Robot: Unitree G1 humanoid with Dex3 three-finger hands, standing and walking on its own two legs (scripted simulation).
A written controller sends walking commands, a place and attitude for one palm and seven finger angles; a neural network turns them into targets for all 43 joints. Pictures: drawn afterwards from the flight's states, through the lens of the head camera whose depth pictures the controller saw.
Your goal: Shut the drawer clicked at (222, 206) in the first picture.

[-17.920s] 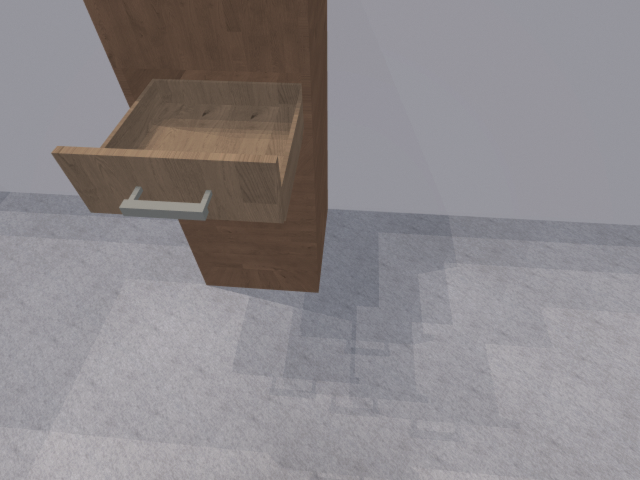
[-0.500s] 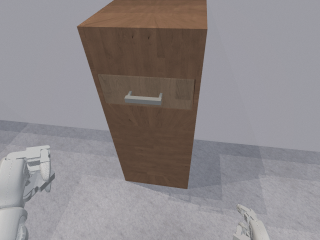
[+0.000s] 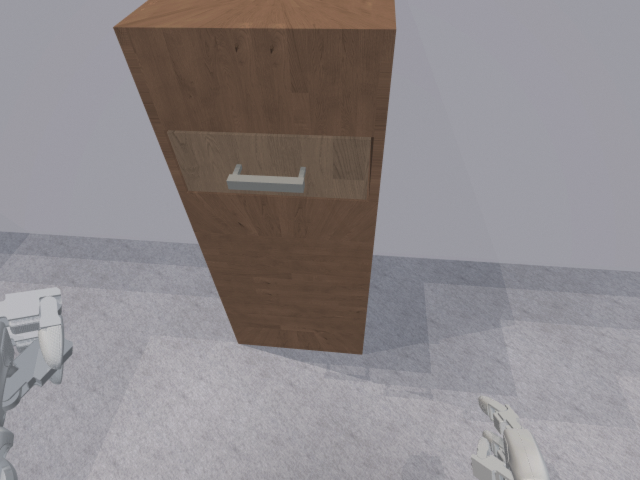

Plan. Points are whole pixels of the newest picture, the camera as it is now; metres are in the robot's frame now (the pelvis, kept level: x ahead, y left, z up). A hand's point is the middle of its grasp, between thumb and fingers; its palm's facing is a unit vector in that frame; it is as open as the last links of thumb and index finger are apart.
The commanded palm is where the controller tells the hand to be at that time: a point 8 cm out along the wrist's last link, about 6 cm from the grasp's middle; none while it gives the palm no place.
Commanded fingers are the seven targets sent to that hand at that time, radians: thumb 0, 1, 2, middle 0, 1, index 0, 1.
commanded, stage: step back with the hand held close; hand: left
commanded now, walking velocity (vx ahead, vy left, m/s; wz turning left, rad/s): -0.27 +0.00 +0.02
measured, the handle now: (268, 176) +0.64 +0.15 +0.01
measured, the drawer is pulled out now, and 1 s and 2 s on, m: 0.00 0.00 0.00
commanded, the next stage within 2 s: stop stepping back and stand still in 1.26 s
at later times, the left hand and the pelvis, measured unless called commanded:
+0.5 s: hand (20, 426) +0.13 +0.26 +0.15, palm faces +0.35 -0.80 -0.49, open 3.2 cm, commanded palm +0.07 +0.30 +0.17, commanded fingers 0.00 0.90 0.90 -1.40 -1.60 -1.40 -1.60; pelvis -0.06 +0.02 -0.01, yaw +0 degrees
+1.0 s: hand out of the picture +0.08 +0.23 +0.15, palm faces +0.27 -0.81 -0.52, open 3.2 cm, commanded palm +0.01 +0.28 +0.17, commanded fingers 0.00 0.90 0.90 -1.40 -1.60 -1.40 -1.60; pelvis -0.12 +0.00 -0.02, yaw +1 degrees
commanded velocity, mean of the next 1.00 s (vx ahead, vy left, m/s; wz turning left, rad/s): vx -0.32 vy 0.00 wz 0.01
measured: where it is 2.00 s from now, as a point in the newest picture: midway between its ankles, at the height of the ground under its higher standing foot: outside the picture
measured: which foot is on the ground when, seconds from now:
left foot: down 0.00-1.00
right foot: down 0.00-0.62, up 0.64-0.72, down 0.74-1.00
